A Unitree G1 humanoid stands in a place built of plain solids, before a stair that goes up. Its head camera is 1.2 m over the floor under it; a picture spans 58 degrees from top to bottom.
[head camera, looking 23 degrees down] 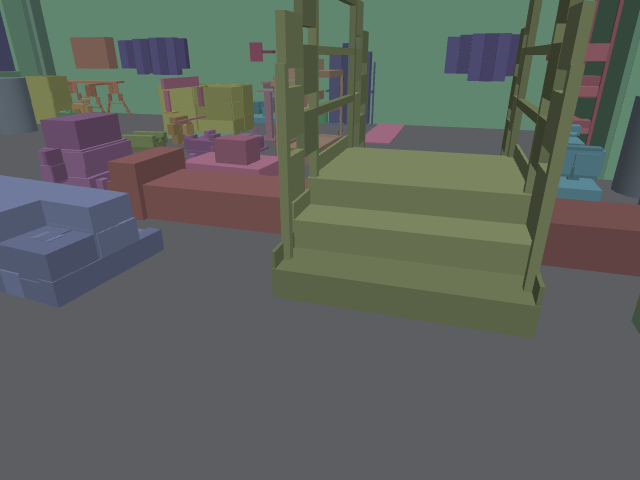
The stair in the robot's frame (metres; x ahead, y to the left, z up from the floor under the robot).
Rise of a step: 0.17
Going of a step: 0.30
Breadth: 1.30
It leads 17 degrees to the right of straight ahead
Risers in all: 3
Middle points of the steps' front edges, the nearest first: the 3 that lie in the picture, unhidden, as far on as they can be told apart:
1.85 -0.37 0.17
2.14 -0.45 0.34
2.42 -0.54 0.51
